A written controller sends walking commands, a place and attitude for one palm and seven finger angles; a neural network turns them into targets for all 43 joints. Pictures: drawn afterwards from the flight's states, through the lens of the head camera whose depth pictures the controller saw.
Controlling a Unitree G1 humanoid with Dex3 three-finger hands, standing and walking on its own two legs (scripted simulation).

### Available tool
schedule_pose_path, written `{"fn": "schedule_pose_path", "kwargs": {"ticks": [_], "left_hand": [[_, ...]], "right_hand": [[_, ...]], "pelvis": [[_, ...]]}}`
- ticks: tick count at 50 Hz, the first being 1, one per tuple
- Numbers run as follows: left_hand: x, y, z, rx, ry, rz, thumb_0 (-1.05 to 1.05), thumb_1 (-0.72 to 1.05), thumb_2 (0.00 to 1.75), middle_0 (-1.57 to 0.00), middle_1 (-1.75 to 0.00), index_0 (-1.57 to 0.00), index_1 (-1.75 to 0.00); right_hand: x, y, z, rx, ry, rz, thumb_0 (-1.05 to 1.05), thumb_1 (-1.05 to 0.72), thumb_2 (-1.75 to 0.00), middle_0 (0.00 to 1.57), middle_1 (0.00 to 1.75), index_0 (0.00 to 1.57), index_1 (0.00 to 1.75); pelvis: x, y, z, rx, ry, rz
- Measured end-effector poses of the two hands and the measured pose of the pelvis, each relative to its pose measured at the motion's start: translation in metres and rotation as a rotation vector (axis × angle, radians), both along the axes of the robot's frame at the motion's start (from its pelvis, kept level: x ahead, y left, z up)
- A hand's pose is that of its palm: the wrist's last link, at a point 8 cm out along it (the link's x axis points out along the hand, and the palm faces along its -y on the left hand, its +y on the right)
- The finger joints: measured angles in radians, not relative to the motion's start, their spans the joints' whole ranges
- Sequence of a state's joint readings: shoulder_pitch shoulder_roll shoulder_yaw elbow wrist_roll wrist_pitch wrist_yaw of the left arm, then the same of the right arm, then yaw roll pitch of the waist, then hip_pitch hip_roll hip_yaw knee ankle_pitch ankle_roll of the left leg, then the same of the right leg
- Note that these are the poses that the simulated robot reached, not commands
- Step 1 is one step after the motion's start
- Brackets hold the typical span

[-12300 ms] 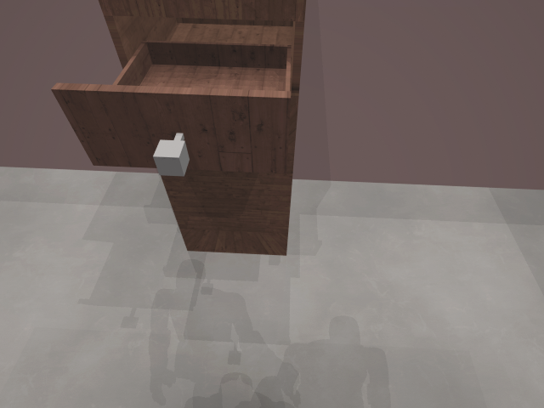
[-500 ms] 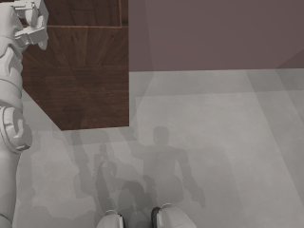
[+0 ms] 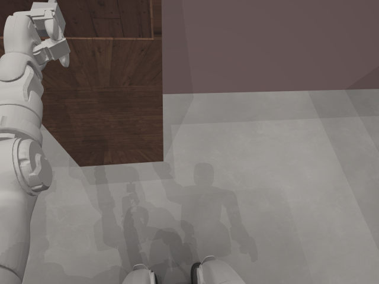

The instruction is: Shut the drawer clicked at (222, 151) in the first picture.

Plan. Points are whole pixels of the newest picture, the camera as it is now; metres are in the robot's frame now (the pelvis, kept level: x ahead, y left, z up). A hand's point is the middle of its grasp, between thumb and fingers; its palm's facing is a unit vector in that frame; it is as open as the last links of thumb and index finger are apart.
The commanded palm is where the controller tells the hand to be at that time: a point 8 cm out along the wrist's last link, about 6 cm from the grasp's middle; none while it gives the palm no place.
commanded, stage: pull the fist back off the drawer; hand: left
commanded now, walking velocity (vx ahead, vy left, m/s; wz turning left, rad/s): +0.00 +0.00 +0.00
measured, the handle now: (50, 13) +0.64 +0.20 +0.14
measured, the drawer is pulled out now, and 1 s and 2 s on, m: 0.00 0.00 0.00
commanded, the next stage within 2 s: draw the hand back to the body in 0.28 s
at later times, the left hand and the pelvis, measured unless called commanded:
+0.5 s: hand (55, 47) +0.53 +0.18 +0.15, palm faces +0.00 -1.00 -0.03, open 3.3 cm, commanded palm +0.48 +0.22 +0.15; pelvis +0.04 -0.01 +0.01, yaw -3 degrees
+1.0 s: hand (9, 125) +0.36 +0.20 +0.18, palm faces +0.12 -0.98 -0.16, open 3.3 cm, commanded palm +0.32 +0.25 +0.18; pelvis +0.02 +0.00 +0.03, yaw +0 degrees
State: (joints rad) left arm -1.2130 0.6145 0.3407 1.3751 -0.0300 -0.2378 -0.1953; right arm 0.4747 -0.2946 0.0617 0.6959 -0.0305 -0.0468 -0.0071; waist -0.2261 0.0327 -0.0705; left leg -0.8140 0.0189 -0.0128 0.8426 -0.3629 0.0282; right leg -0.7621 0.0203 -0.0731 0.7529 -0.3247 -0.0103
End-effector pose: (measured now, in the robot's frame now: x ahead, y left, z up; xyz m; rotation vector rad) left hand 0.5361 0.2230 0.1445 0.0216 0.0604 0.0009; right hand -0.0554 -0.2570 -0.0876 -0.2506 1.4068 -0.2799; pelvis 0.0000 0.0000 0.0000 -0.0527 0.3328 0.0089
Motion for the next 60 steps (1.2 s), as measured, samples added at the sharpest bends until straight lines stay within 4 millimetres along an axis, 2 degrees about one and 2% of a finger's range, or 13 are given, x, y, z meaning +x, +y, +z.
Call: {"fn": "schedule_pose_path", "kwargs": {"ticks": [7,13,20,24,29,34,39,44,48,51,56,60], "left_hand": [[-0.003,-0.011,0.003,-0.009,-0.037,-0.022,0.04,0.86,0.95,-1.40,-1.60,-1.39,-1.60],[-0.005,-0.022,-0.002,-0.015,-0.021,-0.032,0.02,0.89,0.92,-1.40,-1.60,-1.40,-1.60],[-0.008,-0.007,0.000,-0.003,-0.043,0.018,0.02,0.90,0.90,-1.40,-1.60,-1.39,-1.60],[-0.020,0.004,0.008,0.014,-0.088,0.007,0.02,0.90,0.90,-1.40,-1.60,-1.39,-1.60],[-0.051,0.012,0.005,-0.015,-0.060,-0.028,0.01,0.90,0.90,-1.40,-1.60,-1.39,-1.60],[-0.091,0.020,0.003,-0.024,-0.062,-0.017,0.01,0.90,0.90,-1.40,-1.60,-1.39,-1.60],[-0.128,0.028,0.011,-0.010,-0.097,-0.003,0.02,0.90,0.90,-1.40,-1.60,-1.40,-1.60],[-0.161,0.031,0.025,-0.003,-0.115,-0.015,0.02,0.90,0.90,-1.40,-1.60,-1.40,-1.60],[-0.188,0.032,0.036,0.106,-0.137,0.058,0.01,0.90,0.90,-1.40,-1.60,-1.40,-1.60],[-0.210,0.031,0.037,0.162,-0.151,0.133,0.01,0.90,0.90,-1.40,-1.60,-1.40,-1.60],[-0.246,0.033,0.031,0.208,-0.139,0.222,0.01,0.90,0.90,-1.40,-1.60,-1.40,-1.60],[-0.268,0.039,0.040,0.250,-0.167,0.279,0.02,0.90,0.90,-1.41,-1.60,-1.40,-1.60]], "right_hand": [[0.011,0.000,-0.001,0.022,-0.025,-0.033,0.01,-0.90,-0.89,0.20,0.30,0.21,0.30],[0.032,-0.003,-0.004,0.037,-0.070,-0.056,0.01,-0.90,-0.89,0.20,0.30,0.21,0.30],[0.062,-0.009,-0.003,0.038,-0.126,-0.059,0.01,-0.90,-0.89,0.20,0.30,0.21,0.30],[0.079,-0.013,-0.001,0.042,-0.151,-0.053,0.01,-0.90,-0.89,0.20,0.30,0.21,0.30],[0.112,-0.017,0.002,0.048,-0.225,-0.033,0.01,-0.90,-0.89,0.20,0.30,0.21,0.30],[0.158,-0.018,0.013,0.043,-0.361,0.018,0.01,-0.90,-0.89,0.20,0.30,0.20,0.30],[0.203,-0.011,0.026,0.045,-0.504,0.093,0.01,-0.90,-0.89,0.20,0.30,0.20,0.30],[0.234,0.003,0.040,0.063,-0.630,0.157,0.01,-0.90,-0.89,0.20,0.30,0.20,0.30],[0.247,0.016,0.049,0.084,-0.700,0.192,0.01,-0.90,-0.89,0.20,0.30,0.20,0.30],[0.251,0.026,0.052,0.104,-0.717,0.207,0.01,-0.90,-0.89,0.20,0.30,0.20,0.30],[0.246,0.036,0.051,0.120,-0.691,0.231,0.01,-0.90,-0.89,0.20,0.30,0.21,0.30],[0.239,0.039,0.048,0.122,-0.669,0.245,0.02,-0.90,-0.89,0.20,0.30,0.21,0.30]], "pelvis": [[0.010,-0.003,0.004,0.007,-0.019,-0.023],[0.022,-0.005,0.007,0.016,-0.038,-0.043],[0.032,-0.011,0.011,0.023,-0.055,-0.057],[0.038,-0.012,0.014,0.025,-0.066,-0.058],[0.047,-0.012,0.020,0.025,-0.106,-0.053],[0.049,-0.010,0.024,0.027,-0.159,-0.043],[0.042,-0.009,0.026,0.029,-0.209,-0.024],[0.033,-0.006,0.028,0.033,-0.254,-0.009],[0.026,-0.004,0.031,0.039,-0.292,-0.010],[0.021,-0.003,0.034,0.043,-0.318,-0.012],[0.016,-0.004,0.039,0.047,-0.355,-0.011],[0.014,-0.004,0.042,0.047,-0.381,-0.009]]}}
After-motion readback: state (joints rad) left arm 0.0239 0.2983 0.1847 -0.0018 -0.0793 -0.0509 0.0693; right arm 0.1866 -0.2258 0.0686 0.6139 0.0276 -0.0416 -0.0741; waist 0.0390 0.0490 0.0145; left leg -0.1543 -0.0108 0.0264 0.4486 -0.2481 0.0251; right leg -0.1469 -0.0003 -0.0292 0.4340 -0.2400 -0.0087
